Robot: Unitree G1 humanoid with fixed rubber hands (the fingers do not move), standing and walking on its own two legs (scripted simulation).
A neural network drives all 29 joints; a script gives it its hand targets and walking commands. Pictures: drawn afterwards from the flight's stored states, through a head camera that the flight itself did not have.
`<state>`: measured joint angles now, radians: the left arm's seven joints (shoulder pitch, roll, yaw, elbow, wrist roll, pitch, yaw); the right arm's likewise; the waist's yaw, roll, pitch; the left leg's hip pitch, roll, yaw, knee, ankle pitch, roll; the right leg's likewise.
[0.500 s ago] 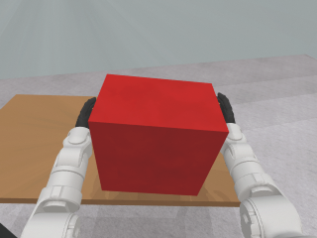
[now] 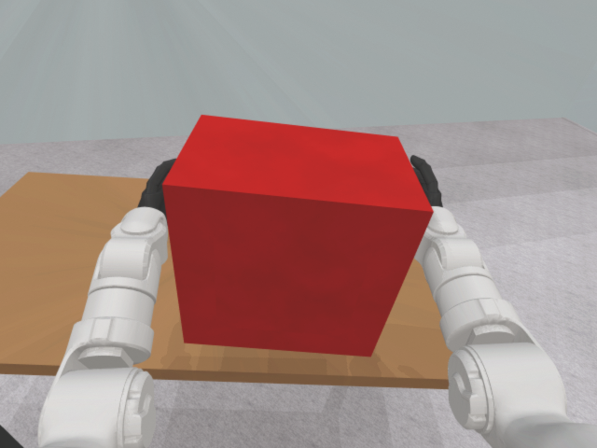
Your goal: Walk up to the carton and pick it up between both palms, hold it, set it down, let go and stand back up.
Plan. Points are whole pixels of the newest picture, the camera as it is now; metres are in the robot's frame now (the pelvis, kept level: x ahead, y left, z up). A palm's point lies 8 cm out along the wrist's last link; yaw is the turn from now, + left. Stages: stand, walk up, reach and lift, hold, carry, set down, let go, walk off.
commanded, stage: reach and lift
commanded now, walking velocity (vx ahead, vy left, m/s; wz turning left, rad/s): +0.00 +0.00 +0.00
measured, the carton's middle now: (289, 241) +0.38 +0.03 +0.13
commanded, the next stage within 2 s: hold in 0.80 s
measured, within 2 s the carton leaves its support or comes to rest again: neither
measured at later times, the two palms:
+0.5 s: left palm (153, 201) +0.38 +0.21 +0.18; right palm (421, 203) +0.41 -0.15 +0.19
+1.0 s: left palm (148, 194) +0.37 +0.21 +0.20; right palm (427, 194) +0.40 -0.15 +0.21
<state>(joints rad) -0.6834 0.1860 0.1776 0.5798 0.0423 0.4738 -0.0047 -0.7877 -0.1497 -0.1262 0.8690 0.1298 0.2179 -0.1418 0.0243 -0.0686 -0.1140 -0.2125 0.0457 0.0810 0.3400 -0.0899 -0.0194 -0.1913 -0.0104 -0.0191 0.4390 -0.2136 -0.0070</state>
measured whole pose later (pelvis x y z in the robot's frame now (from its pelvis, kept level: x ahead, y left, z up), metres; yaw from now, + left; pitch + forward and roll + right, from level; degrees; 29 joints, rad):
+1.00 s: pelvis +0.00 +0.00 +0.00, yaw +0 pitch -3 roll +1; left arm -0.70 0.19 0.19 0.35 0.09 0.67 -0.02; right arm -0.81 -0.15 -0.15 0.72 0.15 0.35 -0.13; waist 0.01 -0.07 -0.08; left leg -0.19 0.04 0.07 0.34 -0.09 -0.02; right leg -0.17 -0.01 -0.02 0.43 -0.22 -0.01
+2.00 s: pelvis -0.01 +0.00 +0.00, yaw +0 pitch -4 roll +1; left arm -0.71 0.19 0.19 0.29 0.09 0.75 -0.02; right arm -0.81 -0.16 -0.15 0.65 0.17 0.42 -0.13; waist -0.02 -0.07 -0.09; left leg -0.19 0.04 0.07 0.34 -0.08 -0.02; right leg -0.17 -0.01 -0.02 0.43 -0.21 -0.01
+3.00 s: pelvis -0.01 +0.00 +0.00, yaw +0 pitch -4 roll +1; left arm -0.71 0.19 0.19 0.29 0.09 0.75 -0.02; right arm -0.81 -0.16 -0.15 0.65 0.17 0.43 -0.14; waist -0.02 -0.07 -0.09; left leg -0.19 0.04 0.07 0.34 -0.08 -0.02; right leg -0.17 -0.01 -0.02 0.43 -0.21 -0.01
